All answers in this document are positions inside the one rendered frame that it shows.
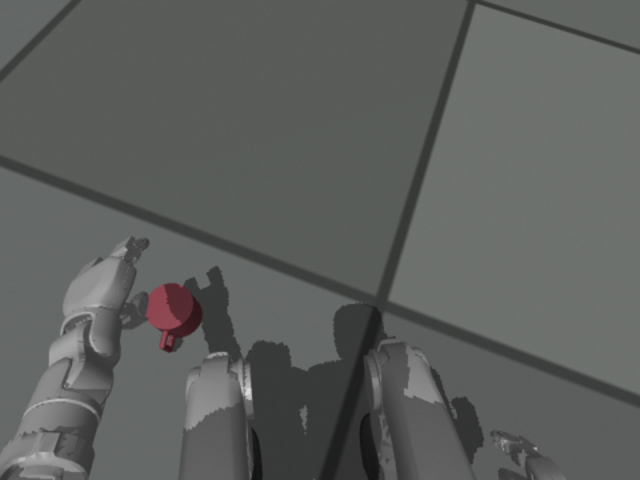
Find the left robot hand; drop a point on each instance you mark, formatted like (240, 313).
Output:
(107, 284)

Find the mug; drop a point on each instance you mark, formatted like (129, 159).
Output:
(173, 310)

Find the left robot arm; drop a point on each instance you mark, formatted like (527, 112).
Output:
(54, 440)

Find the right robot hand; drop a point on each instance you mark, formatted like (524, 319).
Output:
(525, 455)

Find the right robot foot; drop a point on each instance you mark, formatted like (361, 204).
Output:
(368, 451)

